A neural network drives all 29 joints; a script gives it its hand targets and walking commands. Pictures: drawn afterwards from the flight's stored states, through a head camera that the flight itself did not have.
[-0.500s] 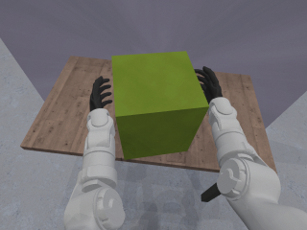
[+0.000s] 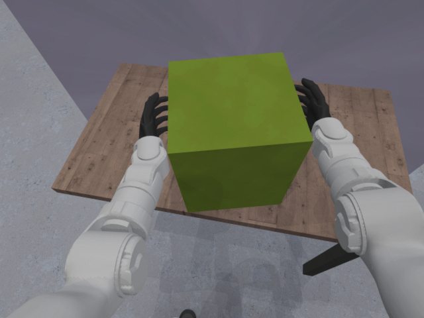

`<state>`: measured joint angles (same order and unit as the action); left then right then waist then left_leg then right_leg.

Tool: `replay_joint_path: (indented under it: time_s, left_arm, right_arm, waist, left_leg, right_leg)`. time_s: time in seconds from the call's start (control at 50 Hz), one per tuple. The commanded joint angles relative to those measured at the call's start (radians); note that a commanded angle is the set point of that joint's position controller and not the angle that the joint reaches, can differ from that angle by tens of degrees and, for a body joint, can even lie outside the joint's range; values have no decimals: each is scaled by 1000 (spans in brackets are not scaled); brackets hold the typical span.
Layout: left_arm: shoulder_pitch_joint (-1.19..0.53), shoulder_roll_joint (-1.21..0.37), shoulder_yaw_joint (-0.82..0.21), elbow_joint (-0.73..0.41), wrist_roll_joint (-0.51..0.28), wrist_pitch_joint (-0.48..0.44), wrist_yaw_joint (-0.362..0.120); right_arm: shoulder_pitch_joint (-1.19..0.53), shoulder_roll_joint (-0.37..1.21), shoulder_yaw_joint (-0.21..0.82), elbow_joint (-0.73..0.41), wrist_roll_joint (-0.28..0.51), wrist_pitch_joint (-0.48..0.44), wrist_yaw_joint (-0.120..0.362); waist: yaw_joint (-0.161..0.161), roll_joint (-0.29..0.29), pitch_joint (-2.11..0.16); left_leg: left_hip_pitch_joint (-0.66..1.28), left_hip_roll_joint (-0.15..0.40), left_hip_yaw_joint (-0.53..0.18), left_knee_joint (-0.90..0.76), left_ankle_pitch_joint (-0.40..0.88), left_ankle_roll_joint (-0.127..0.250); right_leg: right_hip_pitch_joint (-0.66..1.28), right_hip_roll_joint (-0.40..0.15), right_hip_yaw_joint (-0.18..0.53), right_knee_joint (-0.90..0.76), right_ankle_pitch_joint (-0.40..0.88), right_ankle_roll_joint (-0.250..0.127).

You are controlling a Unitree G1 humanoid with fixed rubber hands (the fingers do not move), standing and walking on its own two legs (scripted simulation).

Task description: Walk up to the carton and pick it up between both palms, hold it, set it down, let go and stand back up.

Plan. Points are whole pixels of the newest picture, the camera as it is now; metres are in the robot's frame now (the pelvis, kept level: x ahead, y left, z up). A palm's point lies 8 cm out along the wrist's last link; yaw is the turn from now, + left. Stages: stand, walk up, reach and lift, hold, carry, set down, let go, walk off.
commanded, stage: set down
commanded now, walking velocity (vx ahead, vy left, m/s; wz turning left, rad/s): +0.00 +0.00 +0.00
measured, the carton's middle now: (230, 140) +0.46 +0.06 +0.02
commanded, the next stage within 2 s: none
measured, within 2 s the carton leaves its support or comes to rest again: neither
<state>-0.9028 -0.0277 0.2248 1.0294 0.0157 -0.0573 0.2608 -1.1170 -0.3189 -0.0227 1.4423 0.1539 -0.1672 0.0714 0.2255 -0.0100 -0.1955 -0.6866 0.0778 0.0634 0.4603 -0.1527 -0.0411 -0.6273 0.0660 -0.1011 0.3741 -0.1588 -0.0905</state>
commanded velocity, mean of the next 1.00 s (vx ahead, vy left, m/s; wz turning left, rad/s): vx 0.00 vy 0.00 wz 0.00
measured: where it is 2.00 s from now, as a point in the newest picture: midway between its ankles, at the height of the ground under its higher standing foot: outside the picture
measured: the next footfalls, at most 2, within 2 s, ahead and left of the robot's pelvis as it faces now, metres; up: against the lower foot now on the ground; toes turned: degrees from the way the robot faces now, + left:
none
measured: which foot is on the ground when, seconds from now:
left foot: down 0.00-1.00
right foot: down 0.00-1.00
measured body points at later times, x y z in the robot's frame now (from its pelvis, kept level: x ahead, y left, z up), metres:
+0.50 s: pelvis -0.03 +0.00 +0.00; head +0.06 -0.02 +0.44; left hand +0.41 +0.22 +0.13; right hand +0.52 -0.15 +0.14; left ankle -0.01 +0.14 -0.73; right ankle -0.01 -0.07 -0.73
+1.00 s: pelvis -0.01 +0.00 +0.01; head +0.05 -0.01 +0.45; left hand +0.40 +0.24 +0.17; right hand +0.52 -0.14 +0.17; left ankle -0.01 +0.14 -0.73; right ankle -0.01 -0.07 -0.73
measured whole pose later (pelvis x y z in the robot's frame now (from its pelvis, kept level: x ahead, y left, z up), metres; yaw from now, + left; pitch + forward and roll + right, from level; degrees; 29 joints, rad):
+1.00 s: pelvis -0.01 +0.00 +0.01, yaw +4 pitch +15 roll +0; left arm -0.94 0.06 0.16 0.64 -0.07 0.47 0.25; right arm -1.18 -0.56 0.14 1.28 0.43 0.16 0.17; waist 0.20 0.01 -0.15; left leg -0.49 0.04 0.00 0.35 -0.12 -0.03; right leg -0.45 0.06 -0.05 0.34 -0.15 -0.07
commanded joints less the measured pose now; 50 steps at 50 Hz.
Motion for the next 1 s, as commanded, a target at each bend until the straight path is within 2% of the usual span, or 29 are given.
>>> replay_joint_path:
  time_s: [0.0, 0.08, 0.1, 0.12, 0.16, 0.2, 0.22, 0.24, 0.26, 0.36, 0.38, 0.42, 0.44, 0.5, 0.56, 0.6, 0.62, 0.66, 0.7, 0.74, 0.78, 0.8, 0.82, 0.84, 0.86, 0.88, 0.92, 0.94, 0.98]
  left_arm:
    - [-387, 81, -44, -90, -19, -78, -9]
    - [-435, 171, -77, -219, -89, -78, -1]
    - [-424, 179, -82, -220, -92, -69, 2]
    - [-391, 161, -89, -192, -90, -69, -7]
    - [-427, 164, -93, -204, -105, -62, -16]
    - [-392, 161, -102, -229, -103, -53, -12]
    - [-362, 173, -77, -274, -85, -32, -7]
    - [-377, 166, -88, -305, -92, -19, -9]
    - [-373, 158, -88, -358, -84, 3, -8]
    - [-438, 140, -95, -447, -96, 139, 13]
    - [-434, 144, -89, -463, -104, 164, 16]
    - [-482, 149, -89, -471, -113, 215, 24]
    - [-440, 147, -79, -404, -100, 237, 17]
    - [-468, 145, -73, -313, -115, 295, 9]
    - [-584, 247, -59, -379, -131, 325, 15]
    - [-631, 242, -62, -323, -132, 371, 22]
    - [-623, 253, -61, -317, -129, 383, 23]
    - [-653, 240, -72, -290, -124, 388, 32]
    - [-635, 246, -70, -365, -138, 387, 40]
    - [-645, 230, -86, -329, -124, 377, 36]
    - [-624, 234, -56, -444, -120, 385, 31]
    - [-544, 173, -67, -368, -89, 410, 22]
    - [-521, 190, -51, -410, -85, 424, 11]
    - [-442, 186, -24, -404, -88, 453, -2]
    - [-427, 206, -21, -439, -63, 460, -8]
    - [-575, 241, -28, -505, -113, 445, -5]
    - [-328, 202, -47, -541, -68, 482, -8]
    - [-406, 208, -62, -583, -87, 494, -9]
    - [-293, 161, -75, -620, -66, 513, -17]
  right_arm:
    - [-517, -158, 40, -136, 60, -76, 0]
    - [-542, -255, 85, -156, 123, -66, 9]
    - [-559, -229, 101, -146, 146, -58, 16]
    - [-517, -212, 135, -117, 152, -54, 21]
    - [-594, -213, 134, -183, 168, -49, 27]
    - [-563, -245, 146, -167, 169, -47, 36]
    - [-561, -261, 169, -224, 203, -46, 43]
    - [-570, -260, 175, -194, 200, -37, 46]
    - [-564, -272, 170, -216, 207, -28, 45]
    - [-590, -348, 151, -194, 206, 60, 86]
    - [-617, -346, 160, -241, 222, 77, 95]
    - [-625, -349, 151, -225, 221, 125, 107]
    - [-625, -340, 154, -208, 208, 154, 112]
    - [-594, -316, 128, -160, 187, 221, 120]
    - [-603, -319, 75, -192, 173, 271, 116]
    - [-645, -307, 65, -217, 167, 311, 111]
    - [-629, -318, 52, -260, 166, 313, 109]
    - [-664, -318, 36, -232, 156, 324, 117]
    - [-635, -332, 31, -288, 159, 324, 119]
    - [-630, -324, 34, -234, 166, 308, 108]
    - [-628, -386, 51, -305, 200, 293, 107]
    - [-590, -370, 55, -218, 188, 302, 106]
    - [-597, -378, 87, -259, 209, 297, 103]
    - [-533, -401, 127, -241, 238, 299, 101]
    - [-501, -408, 111, -253, 240, 296, 91]
    - [-628, -412, 118, -343, 252, 292, 85]
    - [-411, -455, 144, -279, 255, 291, 90]
    - [-503, -460, 134, -296, 289, 290, 90]
    - [-397, -430, 162, -299, 307, 279, 103]
  waist:
    - [2, -151, -685]
    - [-28, -131, -847]
    - [-14, -160, -848]
    - [-17, -159, -825]
    - [-8, -212, -840]
    - [-18, -202, -864]
    - [15, -159, -898]
    - [10, -193, -900]
    - [-1, -179, -903]
    - [2, -125, -796]
    - [29, -149, -788]
    - [24, -174, -733]
    - [21, -196, -662]
    - [4, -224, -499]
    - [2, -197, -544]
    - [0, -206, -508]
    - [0, -161, -536]
    - [2, -158, -521]
    - [6, -128, -609]
    - [-12, -78, -624]
    - [-10, -82, -717]
    - [-39, -93, -635]
    - [-22, -106, -631]
    - [-32, -150, -590]
    - [-51, -149, -541]
    - [-40, -171, -586]
    - [-67, -172, -551]
    - [-68, -149, -543]
    - [-60, -129, -505]
  left_leg:
    - [72, -39, -8, 39, 401, -1]
    - [150, -44, -10, 62, 487, -17]
    - [46, -41, -8, 70, 447, -24]
    - [10, -46, -1, 56, 451, -11]
    - [-77, -56, 10, 28, 368, 7]
    - [-67, -58, 6, 24, 392, 5]
    - [-23, -57, 6, 24, 439, 4]
    - [-22, -51, 7, 27, 462, 0]
    - [29, -44, 1, 19, 491, -1]
    - [326, -28, -28, 34, 485, -4]
    - [321, -25, -21, 21, 477, 1]
    - [278, -33, -27, 10, 398, 12]
    - [235, -37, -24, 1, 356, 16]
    - [152, -50, -25, -48, 157, 46]
    - [164, -59, -22, -65, 76, 36]
    - [158, -61, -27, -77, 35, 40]
    - [159, -69, -31, -80, 58, 37]
    - [139, -65, -32, -88, 44, 32]
    - [221, -79, -16, -68, 145, 25]
    - [228, -76, -43, -39, 236, 21]
    - [267, -84, -41, -35, 357, 7]
    - [257, -70, -59, -27, 392, 0]
    - [269, -77, -45, -35, 424, 6]
    - [295, -81, -45, -47, 433, 12]
    - [328, -68, -50, -56, 440, 10]
    - [304, -71, -50, -61, 401, 13]
    - [399, -62, -61, -63, 484, -5]
    - [446, -61, -48, -62, 479, -3]
    - [507, -52, -58, -43, 531, -13]
  right_leg:
    - [575, -51, 137, 139, 670, 93]
    - [577, -22, 120, 170, 745, 98]
    - [614, -35, 138, 174, 819, 79]
    - [664, -48, 143, 199, 893, 97]
    - [672, -53, 150, 205, 850, 105]
    - [706, -53, 152, 223, 882, 105]
    - [726, -48, 155, 221, 916, 102]
    - [710, -40, 144, 222, 949, 108]
    - [698, -38, 137, 216, 961, 108]
    - [410, 15, 94, 106, 535, 92]
    - [401, 21, 89, 100, 497, 92]
    - [423, 11, 105, 93, 440, 85]
    - [435, -4, 115, 85, 435, 98]
    - [431, -29, 144, 60, 218, 108]
    - [479, -47, 176, 21, 78, 106]
    - [488, -68, 195, 8, 27, 115]
    - [507, -65, 188, 9, 45, 116]
    - [485, -66, 176, 19, 13, 111]
    - [491, -51, 159, 41, 178, 110]
    - [502, -57, 159, 63, 354, 111]
    - [587, -38, 147, 90, 545, 117]
    - [589, -44, 143, 92, 606, 116]
    - [604, -44, 134, 98, 670, 134]
    - [643, -41, 133, 94, 726, 134]
    - [627, -21, 115, 76, 685, 141]
    - [613, -17, 112, 68, 636, 145]
    - [648, 6, 100, 61, 662, 128]
    - [576, 4, 105, 44, 637, 130]
    - [542, 18, 89, 25, 602, 111]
